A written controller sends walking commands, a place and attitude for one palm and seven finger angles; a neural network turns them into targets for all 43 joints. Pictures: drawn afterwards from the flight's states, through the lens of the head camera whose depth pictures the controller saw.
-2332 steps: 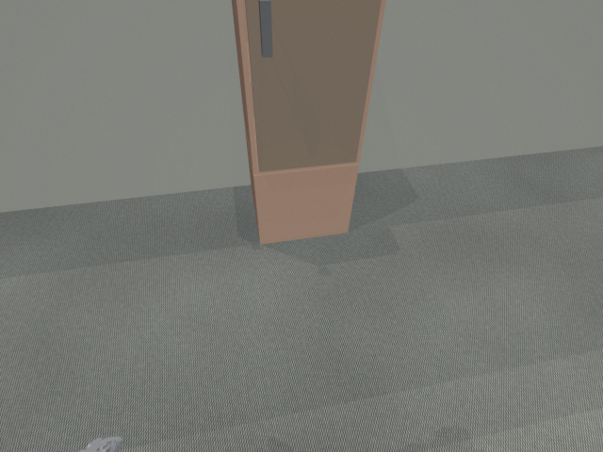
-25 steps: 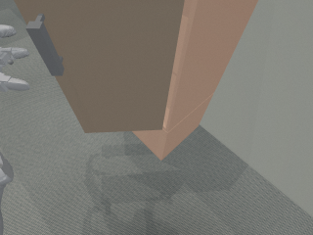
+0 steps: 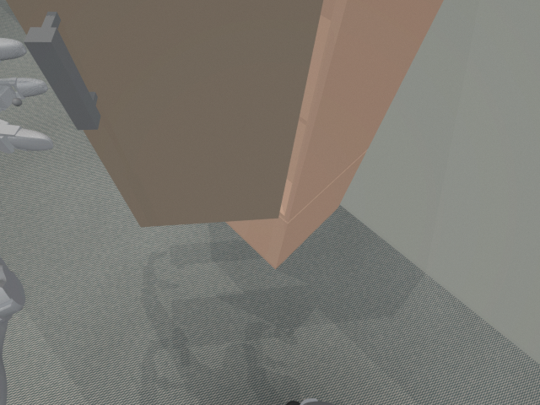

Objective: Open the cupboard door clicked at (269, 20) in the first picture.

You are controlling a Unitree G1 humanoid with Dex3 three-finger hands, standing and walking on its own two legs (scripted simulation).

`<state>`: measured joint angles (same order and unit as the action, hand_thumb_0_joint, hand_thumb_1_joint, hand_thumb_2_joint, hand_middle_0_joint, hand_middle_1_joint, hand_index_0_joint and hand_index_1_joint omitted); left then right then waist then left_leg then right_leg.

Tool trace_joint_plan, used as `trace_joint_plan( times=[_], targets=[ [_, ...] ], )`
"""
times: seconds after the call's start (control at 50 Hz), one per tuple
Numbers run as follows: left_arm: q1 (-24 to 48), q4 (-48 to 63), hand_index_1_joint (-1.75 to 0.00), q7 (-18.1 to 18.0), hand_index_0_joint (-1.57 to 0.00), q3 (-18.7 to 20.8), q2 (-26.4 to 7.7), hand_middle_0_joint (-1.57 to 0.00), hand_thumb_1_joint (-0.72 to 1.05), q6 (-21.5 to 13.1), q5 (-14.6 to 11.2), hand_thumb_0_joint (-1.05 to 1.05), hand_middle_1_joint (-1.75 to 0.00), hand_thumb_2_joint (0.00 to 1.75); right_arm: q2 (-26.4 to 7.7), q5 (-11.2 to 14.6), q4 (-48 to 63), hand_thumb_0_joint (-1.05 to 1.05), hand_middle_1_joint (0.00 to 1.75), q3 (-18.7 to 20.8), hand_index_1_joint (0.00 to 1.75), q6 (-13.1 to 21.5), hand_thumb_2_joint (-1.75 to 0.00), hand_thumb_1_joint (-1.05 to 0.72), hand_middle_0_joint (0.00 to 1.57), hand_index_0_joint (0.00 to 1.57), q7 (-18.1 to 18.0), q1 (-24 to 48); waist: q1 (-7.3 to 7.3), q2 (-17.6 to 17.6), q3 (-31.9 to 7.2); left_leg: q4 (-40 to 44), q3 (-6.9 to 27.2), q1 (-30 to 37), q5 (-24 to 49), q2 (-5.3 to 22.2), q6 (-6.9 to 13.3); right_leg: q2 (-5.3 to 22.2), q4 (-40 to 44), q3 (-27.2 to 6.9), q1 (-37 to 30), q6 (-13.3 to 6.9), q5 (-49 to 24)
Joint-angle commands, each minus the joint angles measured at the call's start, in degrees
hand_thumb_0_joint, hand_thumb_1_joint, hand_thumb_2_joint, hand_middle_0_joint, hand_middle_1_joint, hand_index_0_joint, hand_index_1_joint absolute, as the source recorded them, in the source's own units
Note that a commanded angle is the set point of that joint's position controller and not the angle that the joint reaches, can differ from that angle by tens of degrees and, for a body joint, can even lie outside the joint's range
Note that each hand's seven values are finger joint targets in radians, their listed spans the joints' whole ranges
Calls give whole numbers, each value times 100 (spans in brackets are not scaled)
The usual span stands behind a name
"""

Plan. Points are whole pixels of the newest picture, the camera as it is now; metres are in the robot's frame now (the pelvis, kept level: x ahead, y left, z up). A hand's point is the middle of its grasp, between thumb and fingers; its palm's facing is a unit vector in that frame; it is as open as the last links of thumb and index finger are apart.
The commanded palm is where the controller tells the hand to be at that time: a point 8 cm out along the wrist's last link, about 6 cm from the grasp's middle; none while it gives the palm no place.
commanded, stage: move the hooked fingers beside the handle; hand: left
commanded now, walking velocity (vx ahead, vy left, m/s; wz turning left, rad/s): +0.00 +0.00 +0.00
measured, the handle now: (71, 73) +0.53 +0.23 +0.16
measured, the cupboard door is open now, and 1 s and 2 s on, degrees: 50 50 50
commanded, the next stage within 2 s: slide the fingers in behind the handle in 0.72 s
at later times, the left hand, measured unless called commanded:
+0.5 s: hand (15, 101) +0.47 +0.28 +0.17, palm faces +0.06 -1.00 -0.01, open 14.0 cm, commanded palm +0.45 +0.33 +0.16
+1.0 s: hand (7, 104) +0.46 +0.28 +0.17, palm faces +0.01 -1.00 -0.01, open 14.0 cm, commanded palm +0.44 +0.33 +0.16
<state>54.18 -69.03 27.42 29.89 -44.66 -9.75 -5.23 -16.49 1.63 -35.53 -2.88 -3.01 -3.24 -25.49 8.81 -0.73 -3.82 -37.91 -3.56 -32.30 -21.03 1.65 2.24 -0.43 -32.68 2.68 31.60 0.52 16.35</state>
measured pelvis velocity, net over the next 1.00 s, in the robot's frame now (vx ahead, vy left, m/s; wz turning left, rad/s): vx -0.01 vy -0.01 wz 0.01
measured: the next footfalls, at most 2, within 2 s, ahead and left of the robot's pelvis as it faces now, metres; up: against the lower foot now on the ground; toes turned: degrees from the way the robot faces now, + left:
none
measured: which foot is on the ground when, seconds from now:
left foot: down 0.00-1.00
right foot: down 0.00-1.00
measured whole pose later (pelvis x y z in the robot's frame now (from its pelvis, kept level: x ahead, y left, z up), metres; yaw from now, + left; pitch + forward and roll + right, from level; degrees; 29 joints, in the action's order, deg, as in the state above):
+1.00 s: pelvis -0.01 -0.01 +0.00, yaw +1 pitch +14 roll -2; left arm 54.9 -69.3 30.7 27.2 -45.0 -9.9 -8.1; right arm -17.6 2.4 -36.3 -2.8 -3.4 -3.8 -25.7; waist 8.1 -0.7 -4.4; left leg -39.0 -2.4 -32.9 -20.6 2.1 1.7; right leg -0.9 -33.4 3.7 31.7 -0.2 16.2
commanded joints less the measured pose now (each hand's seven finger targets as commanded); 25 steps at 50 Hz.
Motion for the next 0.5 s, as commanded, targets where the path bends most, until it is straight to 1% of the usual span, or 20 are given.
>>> trace_joint_plan(
  times=[0.0,0.02,0.04,0.06,0.1,0.12,0.16,0.18,0.2,0.22,0.24,0.28,0.3,0.32,0.36,0.4,0.42,0.44,0.46,0.48],
  targets=[
    [2586,1754,-120,58,-30,384,-2021,-30,-50,-619,-326,0,-120,30,-1164,-9,291,0,30,475,30,73,-90,-90,20,20,-38,-750,-221,-1230,-2900,24,703,2647,4307,131,-230,-221,-12,-18,-657,-145,-2369],
    [2552,1720,-120,104,-30,286,-1898,-30,-50,-584,-342,0,-120,30,-1156,-1,270,0,30,475,30,74,-90,-90,20,20,-42,-736,-188,-1149,-2799,33,711,2633,4271,136,-225,-220,7,2,-605,-142,-2314],
    [2570,1685,-120,169,-30,35,-1564,-30,-50,-532,-397,0,-120,30,-1136,2,248,0,30,477,30,69,-90,-90,20,20,-50,-719,-122,-1229,-2755,-6,688,2717,4456,144,-216,-227,12,5,-521,-148,-2383],
    [2414,1486,-120,213,-30,-30,-1459,-30,-50,-424,-399,0,-120,30,-1126,15,204,0,30,465,30,73,-90,-90,20,20,-38,-698,-166,-1298,-2531,21,686,2622,4336,134,-218,-221,58,16,-421,-141,-2287],
    [2081,1048,-120,289,-30,-172,-1284,-30,-50,-170,-401,0,-120,30,-1149,26,195,0,30,468,30,56,-90,-90,20,20,-31,-695,-137,-877,-2100,91,610,2191,3846,108,-136,-204,99,37,-440,-124,-2222],
    [1890,883,-120,301,-30,-125,-1361,-30,-50,-49,-397,0,-120,30,-1174,44,226,0,30,465,30,44,-90,-90,20,20,-37,-710,-170,-624,-1976,133,568,1914,3549,72,-69,-187,105,19,-557,-120,-2243],
    [2060,1077,-120,306,-30,-118,-1414,-30,-50,5,-423,0,-120,30,-1168,46,303,0,30,443,30,43,-90,-90,20,20,-53,-652,-202,-761,-2048,160,551,1896,3609,38,-73,-165,57,20,-688,-137,-2388],
    [2046,1088,-120,277,-30,-92,-1458,-30,-50,-5,-392,0,-120,30,-1163,42,317,0,30,447,30,44,-90,-90,20,20,-51,-635,-207,-700,-2028,150,560,1855,3574,32,-70,-161,45,13,-701,-138,-2384],
    [2135,1185,-120,241,-30,-153,-1384,-30,-50,-50,-396,0,-120,30,-1150,39,342,0,30,445,30,46,-90,-90,20,20,-55,-622,-154,-625,-2049,145,526,1833,3400,28,-43,-158,49,-16,-710,-123,-2378],
    [2342,1374,-120,177,-30,-88,-1483,-30,-50,-155,-392,0,-120,30,-1146,31,340,0,30,453,30,58,-90,-90,20,20,-65,-606,-117,-580,-2059,146,540,1819,3265,29,-39,-153,51,-18,-723,-119,-2330],
    [2460,1447,-120,128,-30,-104,-1445,-30,-50,-258,-441,0,-120,30,-1141,38,354,0,30,439,30,54,-90,-90,20,20,-83,-587,-84,-596,-2067,135,518,1835,3229,26,-31,-151,36,-35,-716,-138,-2323],
    [2811,1496,-120,37,-30,136,-1791,-30,-50,-439,-392,0,-120,30,-1160,32,303,0,30,429,30,74,-90,-90,20,20,-104,-565,-46,-534,-2213,133,562,1811,2974,14,-25,-159,9,-71,-800,-122,-2272],
    [2804,1460,-120,1,-30,228,-1893,-30,-50,-495,-384,0,-120,30,-1155,39,317,0,30,419,30,81,-90,-90,20,20,-109,-554,-82,-603,-2279,132,546,1756,2829,-17,-9,-148,5,-107,-880,-127,-2239],
    [2953,1488,-120,-2,-30,54,-1752,-30,-50,-533,-357,0,-120,30,-1137,57,313,0,30,404,30,105,-90,-90,20,20,-118,-503,-2,-708,-2250,145,537,1757,2684,-27,-7,-135,29,-117,-823,-121,-2155],
    [3187,1341,-120,-16,-30,17,-1864,-30,-50,-559,-268,0,-120,30,-1142,65,235,0,30,375,30,119,-90,-90,20,20,-151,-487,25,-986,-2205,115,547,1742,2571,-42,-10,-119,44,-138,-737,-133,-2056],
    [3061,1075,-120,-14,-30,-94,-1805,-30,-50,-489,-180,0,-120,30,-1146,70,219,0,30,355,30,153,-90,-90,20,20,-157,-508,18,-1043,-2174,145,575,1722,2423,-49,-15,-112,73,-123,-654,-140,-1888],
    [2959,924,-120,-1,-30,-138,-1781,-30,-50,-434,-167,0,-120,30,-1153,82,213,0,30,352,30,164,-90,-90,20,20,-168,-510,29,-933,-2093,150,566,1636,2350,-49,-4,-105,101,-130,-656,-129,-1860],
    [3012,995,-120,33,-30,-151,-1756,-30,-50,-440,-215,0,-120,30,-1160,75,227,0,30,352,30,162,-90,-90,20,20,-187,-530,32,-959,-2225,126,553,1720,2538,-49,4,-106,63,-121,-742,-140,-2020],
    [3001,1095,-120,61,-30,-22,-1928,-30,-50,-430,-210,0,-120,30,-1165,72,242,0,30,356,30,167,-90,-90,20,20,-187,-531,-60,-1081,-2481,110,573,1809,2683,-54,-19,-103,30,-139,-835,-134,-2130],
    [2862,1000,-120,103,-30,-52,-1875,-30,-50,-398,-224,0,-120,30,-1160,73,259,0,30,352,30,167,-90,-90,20,20,-180,-539,-67,-1014,-2534,106,568,1851,2774,-52,-20,-109,33,-125,-856,-134,-2199]
  ],
)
